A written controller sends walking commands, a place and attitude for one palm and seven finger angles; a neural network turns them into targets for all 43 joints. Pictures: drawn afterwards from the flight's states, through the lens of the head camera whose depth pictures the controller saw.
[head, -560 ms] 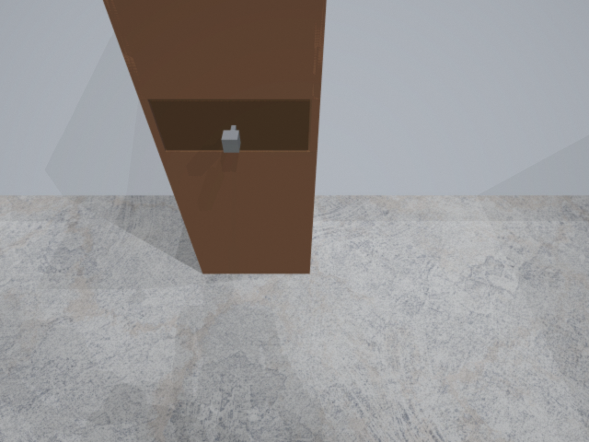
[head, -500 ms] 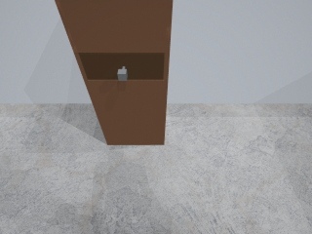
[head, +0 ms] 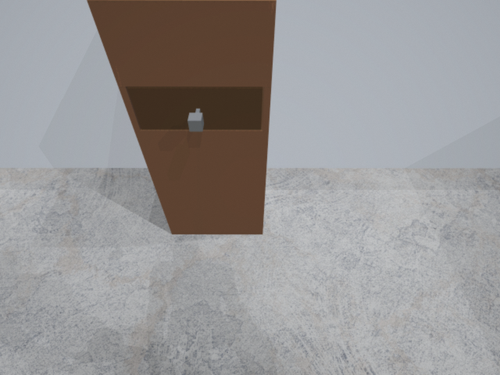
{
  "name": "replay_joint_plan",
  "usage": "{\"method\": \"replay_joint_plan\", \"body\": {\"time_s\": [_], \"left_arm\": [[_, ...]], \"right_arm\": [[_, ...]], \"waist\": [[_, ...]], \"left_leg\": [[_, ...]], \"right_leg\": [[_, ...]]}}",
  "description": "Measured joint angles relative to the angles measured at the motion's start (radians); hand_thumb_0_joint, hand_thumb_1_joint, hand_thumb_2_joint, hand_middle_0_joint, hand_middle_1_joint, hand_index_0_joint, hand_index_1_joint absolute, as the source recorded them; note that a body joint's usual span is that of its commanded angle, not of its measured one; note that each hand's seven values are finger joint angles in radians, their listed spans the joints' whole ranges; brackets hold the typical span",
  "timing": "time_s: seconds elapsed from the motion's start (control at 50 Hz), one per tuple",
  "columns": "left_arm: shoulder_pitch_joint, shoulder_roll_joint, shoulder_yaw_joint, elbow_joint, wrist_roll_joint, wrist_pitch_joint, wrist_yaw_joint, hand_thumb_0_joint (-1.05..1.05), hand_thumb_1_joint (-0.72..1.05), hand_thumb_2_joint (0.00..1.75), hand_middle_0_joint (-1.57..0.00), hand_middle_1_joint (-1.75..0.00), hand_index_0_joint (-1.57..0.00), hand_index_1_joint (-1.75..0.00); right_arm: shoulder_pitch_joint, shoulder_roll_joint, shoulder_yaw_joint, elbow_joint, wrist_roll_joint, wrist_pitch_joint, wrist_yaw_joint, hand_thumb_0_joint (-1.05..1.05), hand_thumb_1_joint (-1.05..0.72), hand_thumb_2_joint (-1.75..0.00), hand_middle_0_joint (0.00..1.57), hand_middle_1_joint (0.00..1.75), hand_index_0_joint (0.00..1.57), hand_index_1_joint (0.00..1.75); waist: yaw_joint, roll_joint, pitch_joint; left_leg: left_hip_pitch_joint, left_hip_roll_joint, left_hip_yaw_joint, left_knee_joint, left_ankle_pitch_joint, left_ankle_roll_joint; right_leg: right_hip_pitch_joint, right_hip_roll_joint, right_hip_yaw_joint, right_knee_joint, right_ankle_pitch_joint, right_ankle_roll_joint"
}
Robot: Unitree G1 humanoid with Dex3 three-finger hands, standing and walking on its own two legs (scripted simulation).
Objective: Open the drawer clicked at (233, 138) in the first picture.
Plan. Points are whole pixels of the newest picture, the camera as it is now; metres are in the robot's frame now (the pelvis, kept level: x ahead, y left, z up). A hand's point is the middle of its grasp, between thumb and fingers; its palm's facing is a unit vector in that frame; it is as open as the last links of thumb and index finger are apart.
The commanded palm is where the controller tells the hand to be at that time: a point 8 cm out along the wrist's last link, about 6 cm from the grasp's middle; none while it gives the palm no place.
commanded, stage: look at it before walking up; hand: left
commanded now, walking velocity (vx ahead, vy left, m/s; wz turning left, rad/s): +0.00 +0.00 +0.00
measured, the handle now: (196, 118) +0.80 +0.20 -0.07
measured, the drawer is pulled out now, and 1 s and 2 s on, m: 0.00 0.00 0.00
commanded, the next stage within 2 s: take the last steps up to it in 0.28 s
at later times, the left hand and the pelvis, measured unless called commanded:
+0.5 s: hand out of the picture -0.04 +0.15 -0.18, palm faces +0.06 -0.98 -0.17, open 7.4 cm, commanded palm none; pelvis +0.00 +0.00 +0.00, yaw +0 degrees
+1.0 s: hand (151, 361) +0.18 +0.20 -0.17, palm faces +0.03 -0.98 -0.20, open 7.3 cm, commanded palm none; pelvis +0.13 +0.01 +0.00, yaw +0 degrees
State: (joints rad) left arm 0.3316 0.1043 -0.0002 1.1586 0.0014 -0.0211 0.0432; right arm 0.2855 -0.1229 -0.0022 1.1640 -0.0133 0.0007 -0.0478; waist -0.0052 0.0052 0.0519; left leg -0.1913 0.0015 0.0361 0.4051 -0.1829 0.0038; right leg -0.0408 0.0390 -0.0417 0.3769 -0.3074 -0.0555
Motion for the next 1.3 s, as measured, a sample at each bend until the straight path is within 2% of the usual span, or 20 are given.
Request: {"method": "replay_joint_plan", "body": {"time_s": [0.46, 0.56, 0.64, 0.68, 0.7, 0.72, 0.74, 0.78, 0.82, 0.88, 0.94, 1.0, 1.1, 1.16, 1.2, 1.24, 1.26, 1.3], "left_arm": [[0.005, 0.0, 0.001, 0.0, -0.001, 0.0, 0.001, 0.01, 0.91, 0.9, -0.2, -0.3, -0.2, -0.29], [0.038, -0.001, 0.015, -0.001, 0.008, 0.008, -0.008, 0.01, 0.91, 0.9, -0.2, -0.3, -0.2, -0.29], [0.079, 0.002, 0.03, -0.006, 0.02, 0.0, -0.014, 0.01, 0.91, 0.9, -0.2, -0.3, -0.2, -0.29], [0.097, 0.005, 0.038, -0.005, 0.024, -0.006, -0.017, 0.01, 0.91, 0.9, -0.2, -0.3, -0.2, -0.29], [0.106, 0.006, 0.04, -0.003, 0.024, -0.008, -0.019, 0.01, 0.91, 0.9, -0.2, -0.3, -0.2, -0.29], [0.115, 0.007, 0.043, 0.0, 0.022, -0.008, -0.023, 0.01, 0.91, 0.9, -0.2, -0.3, -0.2, -0.29], [0.118, 0.007, 0.045, 0.005, 0.017, -0.004, -0.028, 0.01, 0.91, 0.9, -0.2, -0.3, -0.2, -0.29], [0.104, 0.003, 0.043, 0.016, 0.015, 0.01, -0.037, 0.01, 0.91, 0.9, -0.2, -0.3, -0.2, -0.29], [0.071, 0.009, 0.047, 0.013, 0.02, 0.018, -0.042, 0.01, 0.91, 0.9, -0.2, -0.3, -0.2, -0.29], [-0.001, 0.033, 0.055, -0.032, 0.024, 0.016, -0.05, 0.01, 0.91, 0.9, -0.2, -0.3, -0.2, -0.29], [-0.073, 0.06, 0.066, -0.081, 0.028, 0.014, -0.047, 0.02, 0.93, 0.9, -0.2, -0.3, -0.2, -0.29], [-0.127, 0.087, 0.076, -0.116, 0.021, 0.012, -0.056, 0.03, 0.94, 0.9, -0.2, -0.3, -0.2, -0.29], [-0.205, 0.1, 0.077, -0.146, 0.014, 0.015, -0.065, 0.02, 0.93, 0.9, -0.2, -0.3, -0.2, -0.29], [-0.229, 0.098, 0.07, -0.164, 0.015, -0.009, -0.068, 0.02, 0.92, 0.9, -0.19, -0.3, -0.2, -0.29], [-0.245, 0.081, 0.069, -0.169, 0.015, -0.035, -0.06, 0.01, 0.92, 0.9, -0.2, -0.3, -0.2, -0.29], [-0.246, 0.061, 0.062, -0.168, 0.011, -0.043, -0.048, 0.01, 0.92, 0.9, -0.2, -0.3, -0.2, -0.29], [-0.239, 0.051, 0.058, -0.163, 0.011, -0.041, -0.042, 0.01, 0.91, 0.9, -0.2, -0.3, -0.2, -0.29], [-0.22, 0.031, 0.058, -0.151, 0.008, -0.037, -0.029, 0.0, 0.92, 0.9, -0.2, -0.3, -0.2, -0.29]], "right_arm": [[0.008, 0.002, 0.0, 0.005, -0.001, 0.004, 0.0, 0.0, -0.91, -0.9, 0.2, 0.3, 0.2, 0.3], [0.042, 0.002, -0.012, 0.007, -0.011, 0.017, 0.014, 0.0, -0.91, -0.9, 0.2, 0.3, 0.2, 0.3], [0.068, 0.005, -0.027, 0.002, -0.012, 0.025, 0.025, 0.0, -0.91, -0.9, 0.2, 0.3, 0.2, 0.3], [0.067, 0.006, -0.033, -0.01, -0.01, 0.02, 0.027, 0.0, -0.91, -0.9, 0.2, 0.3, 0.2, 0.3], [0.065, 0.006, -0.034, -0.019, -0.01, 0.012, 0.027, 0.0, -0.91, -0.9, 0.2, 0.3, 0.2, 0.3], [0.061, 0.007, -0.035, -0.029, -0.011, -0.001, 0.025, 0.0, -0.91, -0.9, 0.2, 0.3, 0.2, 0.3], [0.056, 0.007, -0.037, -0.038, -0.015, -0.019, 0.023, 0.0, -0.91, -0.9, 0.2, 0.3, 0.2, 0.3], [0.056, 0.003, -0.037, -0.061, -0.021, -0.05, 0.012, 0.0, -0.91, -0.9, 0.2, 0.3, 0.2, 0.3], [0.072, 0.006, -0.034, -0.07, -0.022, -0.065, 0.008, 0.0, -0.91, -0.9, 0.2, 0.3, 0.2, 0.3], [0.105, 0.025, -0.023, -0.056, -0.019, -0.075, 0.008, 0.0, -0.91, -0.9, 0.2, 0.3, 0.2, 0.3], [0.137, 0.045, -0.012, -0.034, -0.013, -0.077, 0.011, 0.0, -0.91, -0.9, 0.2, 0.3, 0.2, 0.3], [0.159, 0.055, -0.01, -0.023, -0.012, -0.072, 0.014, 0.0, -0.91, -0.9, 0.2, 0.3, 0.2, 0.3], [0.177, 0.051, -0.013, -0.021, -0.019, -0.06, 0.016, 0.0, -0.91, -0.9, 0.2, 0.3, 0.2, 0.3], [0.193, 0.041, -0.017, -0.013, -0.015, -0.049, 0.022, 0.0, -0.9, -0.9, 0.2, 0.3, 0.2, 0.3], [0.163, 0.026, -0.024, -0.005, -0.002, -0.03, 0.029, 0.0, -0.91, -0.9, 0.2, 0.3, 0.2, 0.3], [0.116, 0.004, -0.033, -0.011, 0.004, -0.014, 0.032, 0.0, -0.91, -0.9, 0.2, 0.3, 0.2, 0.3], [0.092, -0.006, -0.039, -0.018, 0.004, -0.011, 0.031, 0.0, -0.91, -0.9, 0.2, 0.3, 0.2, 0.3], [0.046, -0.024, -0.046, -0.041, 0.001, -0.009, 0.027, 0.0, -0.91, -0.9, 0.2, 0.3, 0.2, 0.3]], "waist": [[-0.002, 0.002, 0.004], [-0.003, 0.005, -0.018], [0.004, -0.005, -0.028], [0.008, -0.02, -0.021], [0.009, -0.032, -0.015], [0.01, -0.049, -0.008], [0.01, -0.064, -0.001], [-0.002, -0.065, 0.009], [-0.017, -0.056, 0.01], [-0.017, -0.049, 0.013], [-0.006, -0.038, 0.018], [-0.008, -0.025, 0.028], [-0.044, -0.002, 0.055], [-0.053, 0.012, 0.059], [-0.047, 0.029, 0.08], [-0.043, 0.03, 0.096], [-0.041, 0.027, 0.096], [-0.041, 0.02, 0.085]], "left_leg": [[-0.005, 0.007, -0.006, 0.009, -0.003, -0.007], [-0.045, 0.02, -0.012, 0.126, -0.098, 0.007], [-0.114, 0.04, 0.006, 0.304, -0.219, 0.017], [-0.128, 0.044, 0.026, 0.314, -0.242, 0.021], [-0.12, 0.043, 0.039, 0.276, -0.232, 0.025], [-0.104, 0.035, 0.057, 0.242, -0.16, 0.029], [-0.096, 0.026, 0.076, 0.243, -0.136, 0.03], [-0.072, 0.019, 0.099, 0.242, -0.166, 0.036], [-0.035, 0.012, 0.102, 0.193, -0.175, 0.039], [0.028, 0.003, 0.094, 0.079, -0.134, 0.03], [0.087, 0.004, 0.09, -0.015, -0.108, 0.023], [0.138, 0.01, 0.094, -0.066, -0.112, 0.006], [0.204, 0.028, 0.099, -0.074, -0.17, -0.031], [0.205, 0.058, 0.089, 0.032, -0.261, -0.056], [0.101, 0.082, 0.048, 0.316, -0.315, -0.018], [-0.027, 0.068, 0.002, 0.608, -0.329, 0.007], [-0.081, 0.064, -0.006, 0.691, -0.311, 0.013], [-0.169, 0.069, -0.007, 0.74, -0.268, 0.014]], "right_leg": [[0.0, 0.008, -0.005, 0.002, -0.001, -0.006], [0.001, 0.017, -0.02, 0.039, -0.043, -0.014], [0.016, 0.024, -0.04, 0.059, -0.087, -0.019], [0.025, 0.017, -0.041, 0.074, -0.111, -0.013], [0.024, 0.008, -0.038, 0.094, -0.129, -0.006], [0.014, -0.007, -0.028, 0.136, -0.157, 0.0], [-0.024, -0.025, -0.017, 0.225, -0.179, -0.002], [-0.143, -0.036, 0.001, 0.497, -0.202, -0.012], [-0.266, -0.047, 0.003, 0.704, -0.158, -0.015], [-0.419, -0.083, 0.004, 0.797, -0.051, 0.005], [-0.523, -0.117, 0.008, 0.743, 0.048, 0.028], [-0.568, -0.144, 0.0, 0.607, 0.121, 0.039], [-0.525, -0.141, -0.024, 0.352, 0.146, 0.024], [-0.423, -0.109, -0.04, 0.227, 0.153, 0.004], [-0.418, -0.088, -0.054, 0.282, 0.103, -0.002], [-0.38, -0.076, -0.066, 0.281, 0.068, -0.006], [-0.356, -0.07, -0.07, 0.259, 0.068, -0.005], [-0.308, -0.058, -0.079, 0.201, 0.077, -0.011]]}}
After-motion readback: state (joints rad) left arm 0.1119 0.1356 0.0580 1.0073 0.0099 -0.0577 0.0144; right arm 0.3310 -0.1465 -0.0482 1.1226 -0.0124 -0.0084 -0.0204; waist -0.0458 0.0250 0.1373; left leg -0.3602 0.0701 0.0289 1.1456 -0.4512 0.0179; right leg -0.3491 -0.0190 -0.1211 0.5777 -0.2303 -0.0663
